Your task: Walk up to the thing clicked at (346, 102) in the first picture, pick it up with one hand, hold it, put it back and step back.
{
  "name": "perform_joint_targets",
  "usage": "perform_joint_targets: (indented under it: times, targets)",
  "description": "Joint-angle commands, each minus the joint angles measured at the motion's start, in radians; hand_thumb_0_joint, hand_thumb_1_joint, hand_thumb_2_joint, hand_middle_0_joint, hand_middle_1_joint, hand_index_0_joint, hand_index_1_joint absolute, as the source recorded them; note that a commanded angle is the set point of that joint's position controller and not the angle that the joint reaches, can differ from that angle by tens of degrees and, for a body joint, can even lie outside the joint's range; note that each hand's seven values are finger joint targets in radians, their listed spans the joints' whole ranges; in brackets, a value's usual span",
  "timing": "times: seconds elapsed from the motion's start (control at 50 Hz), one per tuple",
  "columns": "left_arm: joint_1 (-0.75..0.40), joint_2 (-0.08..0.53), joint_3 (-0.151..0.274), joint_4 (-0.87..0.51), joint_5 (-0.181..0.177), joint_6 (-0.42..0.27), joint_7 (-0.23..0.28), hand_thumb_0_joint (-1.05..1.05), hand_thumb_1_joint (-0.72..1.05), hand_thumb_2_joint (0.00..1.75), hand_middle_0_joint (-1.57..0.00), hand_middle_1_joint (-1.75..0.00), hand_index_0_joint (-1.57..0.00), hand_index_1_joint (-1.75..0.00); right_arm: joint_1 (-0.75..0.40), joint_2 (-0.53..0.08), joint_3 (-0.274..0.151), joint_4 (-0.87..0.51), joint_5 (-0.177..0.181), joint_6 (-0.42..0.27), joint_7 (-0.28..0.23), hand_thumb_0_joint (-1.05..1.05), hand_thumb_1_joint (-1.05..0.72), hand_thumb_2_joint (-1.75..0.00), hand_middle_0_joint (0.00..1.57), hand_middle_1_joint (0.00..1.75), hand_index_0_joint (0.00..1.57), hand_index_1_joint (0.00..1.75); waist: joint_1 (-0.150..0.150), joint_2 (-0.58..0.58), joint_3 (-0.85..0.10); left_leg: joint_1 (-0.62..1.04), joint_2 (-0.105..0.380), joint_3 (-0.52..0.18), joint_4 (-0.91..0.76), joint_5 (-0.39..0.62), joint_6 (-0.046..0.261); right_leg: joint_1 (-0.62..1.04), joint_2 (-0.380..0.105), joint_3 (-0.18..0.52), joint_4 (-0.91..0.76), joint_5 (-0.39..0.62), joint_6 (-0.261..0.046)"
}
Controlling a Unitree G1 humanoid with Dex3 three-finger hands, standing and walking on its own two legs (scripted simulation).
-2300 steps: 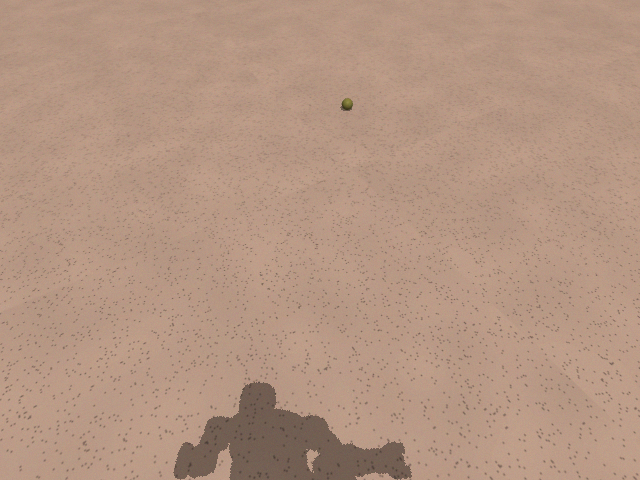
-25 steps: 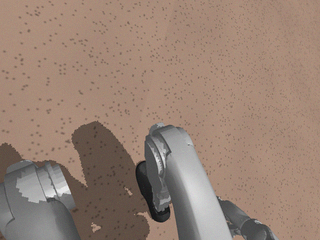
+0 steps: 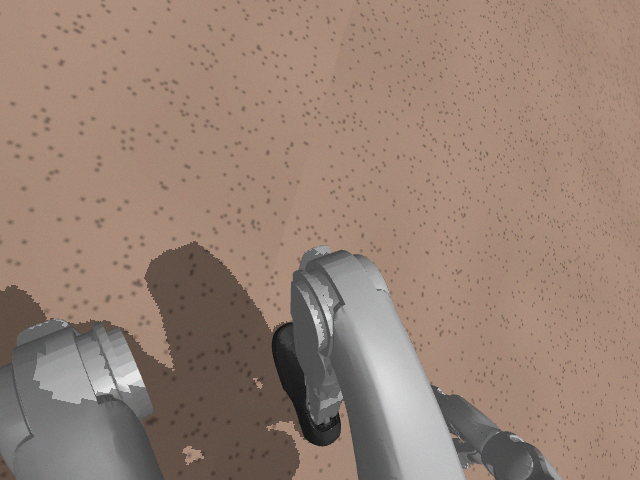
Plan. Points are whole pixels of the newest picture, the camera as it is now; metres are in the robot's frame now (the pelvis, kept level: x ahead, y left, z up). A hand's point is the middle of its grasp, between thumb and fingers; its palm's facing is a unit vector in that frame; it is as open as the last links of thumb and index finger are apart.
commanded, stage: withdraw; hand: left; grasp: from above
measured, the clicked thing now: out of the picture +0.42 +0.39 -0.26
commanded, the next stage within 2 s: home in 0.90 s
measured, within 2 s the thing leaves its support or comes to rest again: neither
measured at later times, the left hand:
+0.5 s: hand out of the picture +0.40 +0.40 -0.07, palm faces -0.45 -0.13 -0.88, open 14.1 cm
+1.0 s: hand out of the picture +0.41 +0.39 -0.10, palm faces -0.32 -0.09 -0.94, open 14.0 cm
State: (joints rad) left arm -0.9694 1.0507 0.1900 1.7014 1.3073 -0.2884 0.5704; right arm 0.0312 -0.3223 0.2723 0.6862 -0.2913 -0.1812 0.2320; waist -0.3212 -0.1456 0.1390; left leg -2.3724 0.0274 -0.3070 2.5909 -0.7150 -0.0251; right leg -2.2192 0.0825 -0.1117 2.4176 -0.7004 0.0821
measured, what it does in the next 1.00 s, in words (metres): stands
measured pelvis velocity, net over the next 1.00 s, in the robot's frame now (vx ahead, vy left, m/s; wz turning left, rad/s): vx -0.02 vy -0.01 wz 0.09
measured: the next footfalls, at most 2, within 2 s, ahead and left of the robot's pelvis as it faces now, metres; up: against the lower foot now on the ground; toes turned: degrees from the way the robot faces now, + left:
none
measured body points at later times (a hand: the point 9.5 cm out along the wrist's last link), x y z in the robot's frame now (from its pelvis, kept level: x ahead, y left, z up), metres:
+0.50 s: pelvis -0.01 -0.01 +0.05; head +0.20 +0.09 +0.44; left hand +0.42 +0.40 -0.02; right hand +0.13 -0.26 -0.06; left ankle +0.06 +0.13 -0.26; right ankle +0.11 -0.14 -0.26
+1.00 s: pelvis -0.02 -0.01 +0.02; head +0.19 +0.11 +0.41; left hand +0.43 +0.40 -0.05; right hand +0.09 -0.27 -0.07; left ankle +0.06 +0.13 -0.26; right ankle +0.11 -0.14 -0.26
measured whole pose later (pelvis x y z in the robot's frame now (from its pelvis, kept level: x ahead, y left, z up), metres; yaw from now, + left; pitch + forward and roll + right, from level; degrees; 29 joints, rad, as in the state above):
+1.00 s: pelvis -0.02 -0.01 +0.02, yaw +5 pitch +31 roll -11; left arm -0.98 0.89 0.14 1.41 1.31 -0.27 0.38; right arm 0.13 -0.27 0.11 0.71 -0.16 0.00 0.12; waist -0.24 -0.03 -0.03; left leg -2.38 0.01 -0.20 2.44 -0.61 -0.01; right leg -2.24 0.03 -0.05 2.34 -0.65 0.05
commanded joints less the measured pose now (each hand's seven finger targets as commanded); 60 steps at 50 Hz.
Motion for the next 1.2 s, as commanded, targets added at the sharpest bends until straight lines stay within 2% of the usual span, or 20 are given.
perform_joint_targets:
  times: [0.0,0.04,0.06,0.08,0.14,0.22,0.32,0.4,0.48,0.58,0.66,0.7,0.8,0.86,0.88,0.92,1.0,1.06,1.12,1.18]
  targets:
    - [-0.233,0.314,0.05,-0.206,-0.017,-0.011,0.032,0.0,-0.52,0.97,-0.06,-1.03,-0.08,-1.01,0.163,-0.327,-0.113,0.008,0.007,0.006,-0.017,0.0,-0.9,-0.9,0.2,0.3,0.2,0.3,0.003,0.605,-0.692,0.568,0.028,0.147,-0.296,0.251,0.009,0.301,0.018,-0.163,-0.172,0.29,-0.095]
    - [-0.226,0.277,0.016,-0.245,-0.009,-0.008,0.017,0.0,-0.52,0.98,-0.06,-1.02,-0.08,-1.01,0.151,-0.314,-0.116,0.003,0.007,0.009,-0.014,0.0,-0.9,-0.9,0.2,0.3,0.2,0.3,-0.004,0.619,-0.716,0.586,0.03,0.156,-0.275,0.267,0.011,0.298,0.02,-0.156,-0.166,0.31,-0.095]
    - [-0.267,0.283,0.03,-0.371,-0.022,-0.016,0.014,0.0,-0.52,0.98,-0.06,-1.02,-0.08,-1.01,0.161,-0.311,-0.126,0.009,0.013,0.011,-0.014,0.0,-0.9,-0.9,0.2,0.3,0.2,0.3,0.025,0.667,-0.773,0.623,0.025,0.162,-0.293,0.301,0.004,0.315,0.018,-0.153,-0.168,0.331,-0.097]
    - [-0.185,0.309,0.068,-0.324,-0.014,-0.001,0.009,0.0,-0.52,0.98,-0.06,-1.02,-0.08,-1.01,0.165,-0.312,-0.143,0.006,0.02,0.012,-0.013,0.0,-0.9,-0.9,0.2,0.3,0.2,0.3,0.037,0.67,-0.785,0.638,0.027,0.164,-0.288,0.307,0.005,0.308,0.013,-0.148,-0.165,0.331,-0.099]
    - [-0.127,0.263,0.098,-0.471,-0.046,0.021,-0.019,0.0,-0.52,0.98,-0.07,-1.01,-0.07,-1.0,0.18,-0.301,-0.188,0.0,0.042,0.024,-0.003,0.0,-0.9,-0.9,0.2,0.3,0.2,0.3,0.099,0.742,-0.865,0.691,0.02,0.173,-0.34,0.338,-0.008,0.288,0.004,-0.14,-0.165,0.332,-0.109]
    - [-0.129,0.155,0.042,-0.609,-0.088,0.08,-0.11,0.0,-0.51,0.98,-0.07,-1.0,-0.08,-0.99,0.206,-0.277,-0.249,-0.002,0.091,0.063,0.008,0.0,-0.9,-0.9,0.2,0.3,0.2,0.3,0.136,0.745,-0.912,0.702,0.012,0.193,-0.392,0.337,-0.004,0.246,-0.007,-0.108,-0.204,0.321,-0.115]
    - [-0.195,-0.003,-0.088,-0.595,-0.146,0.137,-0.258,0.0,-0.52,0.99,-0.07,-1.01,-0.07,-1.01,0.277,-0.253,-0.286,0.0,0.147,0.119,-0.006,0.0,-0.9,-0.9,0.2,0.3,0.2,0.3,0.072,0.464,-0.792,0.545,0.004,0.208,-0.427,0.202,0.043,0.295,-0.004,-0.073,-0.338,0.254,-0.101]
    - [-0.167,-0.049,-0.143,-0.543,-0.194,0.141,-0.381,0.0,-0.53,1.0,-0.07,-1.02,-0.07,-1.02,0.284,-0.242,-0.293,-0.016,0.18,0.153,-0.039,0.0,-0.9,-0.9,0.2,0.3,0.2,0.3,0.073,0.314,-0.713,0.48,-0.005,0.205,-0.469,0.106,0.063,0.332,-0.01,-0.049,-0.402,0.152,-0.103]
    - [-0.149,-0.024,-0.145,-0.52,-0.209,0.111,-0.452,0.0,-0.53,1.01,-0.08,-1.02,-0.07,-1.02,0.265,-0.221,-0.276,-0.041,0.193,0.175,-0.085,0.0,-0.9,-0.9,0.2,0.3,0.2,0.3,0.092,0.245,-0.66,0.449,-0.012,0.222,-0.482,0.086,0.069,0.372,-0.019,-0.027,-0.429,0.112,-0.109]
    - [-0.184,0.063,-0.078,-0.536,-0.179,-0.012,-0.444,0.0,-0.51,1.0,-0.08,-1.01,-0.08,-1.01,0.24,-0.218,-0.237,-0.049,0.183,0.187,-0.118,0.0,-0.9,-0.9,0.2,0.3,0.2,0.3,0.11,0.279,-0.68,0.468,-0.018,0.229,-0.453,0.115,0.058,0.337,-0.027,-0.034,-0.397,0.121,-0.114]
    - [-0.26,0.141,-0.016,-0.571,-0.098,-0.105,-0.348,0.0,-0.51,0.99,-0.08,-1.01,-0.08,-1.0,0.218,-0.217,-0.217,-0.04,0.156,0.202,-0.126,0.0,-0.9,-0.9,0.2,0.3,0.2,0.3,0.123,0.428,-0.788,0.574,-0.013,0.235,-0.437,0.169,0.039,0.31,-0.027,-0.044,-0.336,0.175,-0.111]
    - [-0.28,0.12,-0.019,-0.554,-0.062,-0.122,-0.286,0.0,-0.52,0.99,-0.07,-1.01,-0.08,-1.0,0.217,-0.226,-0.214,-0.034,0.143,0.21,-0.122,0.0,-0.9,-0.9,0.2,0.3,0.2,0.3,0.11,0.511,-0.803,0.63,-0.011,0.232,-0.441,0.186,0.028,0.269,-0.026,-0.06,-0.308,0.188,-0.116]
    - [-0.365,0.184,0.038,-0.606,-0.005,-0.09,-0.155,0.0,-0.51,0.97,-0.08,-0.99,-0.08,-0.98,0.243,-0.244,-0.243,-0.012,0.126,0.2,-0.119,0.0,-0.9,-0.9,0.2,0.3,0.2,0.3,0.111,0.63,-0.908,0.726,-0.012,0.231,-0.449,0.21,0.017,0.213,-0.034,-0.08,-0.27,0.209,-0.123]
    - [-0.385,0.199,0.045,-0.554,0.002,-0.031,-0.118,0.0,-0.5,0.97,-0.09,-0.97,-0.09,-0.97,0.255,-0.242,-0.252,-0.003,0.126,0.187,-0.123,0.0,-0.9,-0.9,0.2,0.3,0.2,0.3,0.101,0.62,-0.899,0.682,-0.012,0.239,-0.452,0.159,0.023,0.19,-0.037,-0.073,-0.29,0.174,-0.12]
    - [-0.363,0.175,0.023,-0.481,0.004,-0.006,-0.118,0.0,-0.49,0.97,-0.09,-0.97,-0.09,-0.97,0.261,-0.234,-0.251,-0.001,0.127,0.182,-0.123,0.0,-0.9,-0.9,0.2,0.3,0.2,0.3,0.095,0.588,-0.864,0.649,-0.01,0.239,-0.449,0.132,0.027,0.183,-0.035,-0.065,-0.301,0.149,-0.122]
    - [-0.364,0.155,0.002,-0.447,-0.011,0.038,-0.131,0.0,-0.49,0.96,-0.09,-0.97,-0.1,-0.96,0.268,-0.228,-0.255,0.011,0.129,0.175,-0.125,0.0,-0.9,-0.9,0.2,0.3,0.2,0.3,0.103,0.562,-0.847,0.618,-0.016,0.245,-0.466,0.09,0.034,0.183,-0.036,-0.06,-0.327,0.118,-0.121]
    - [-0.345,0.061,-0.091,-0.355,-0.059,0.094,-0.214,0.0,-0.4,0.88,-0.16,-0.91,-0.17,-0.89,0.279,-0.222,-0.252,0.019,0.145,0.165,-0.128,0.0,-0.88,-0.89,0.2,0.3,0.2,0.3,0.065,0.45,-0.768,0.528,-0.021,0.236,-0.464,0.053,0.049,0.185,-0.028,-0.061,-0.348,0.099,-0.117]
    - [-0.31,0.099,-0.076,-0.401,-0.105,0.109,-0.296,0.0,-0.3,0.88,-0.24,-0.67,-0.21,-0.69,0.309,-0.228,-0.256,0.007,0.16,0.162,-0.128,0.0,-0.88,-0.89,0.2,0.3,0.2,0.3,0.087,0.395,-0.809,0.536,-0.023,0.235,-0.464,0.121,0.057,0.275,-0.033,-0.053,-0.364,0.157,-0.108]
    - [-0.234,0.074,-0.059,-0.49,-0.177,0.11,-0.374,0.0,-0.11,0.85,-0.23,-0.57,-0.21,-0.59,0.328,-0.221,-0.264,-0.008,0.17,0.165,-0.122,0.0,-0.89,-0.9,0.2,0.3,0.2,0.3,0.108,0.413,-0.869,0.611,-0.02,0.233,-0.483,0.216,0.05,0.352,-0.04,-0.048,-0.368,0.238,-0.102]
    - [-0.128,0.103,0.022,-0.679,-0.262,0.111,-0.429,0.0,0.13,0.81,-0.21,-0.46,-0.19,-0.48,0.344,-0.226,-0.295,-0.031,0.192,0.178,-0.119,0.0,-0.89,-0.9,0.2,0.3,0.2,0.3,0.187,0.482,-0.994,0.732,-0.023,0.236,-0.532,0.308,0.035,0.405,-0.046,-0.04,-0.376,0.288,-0.113]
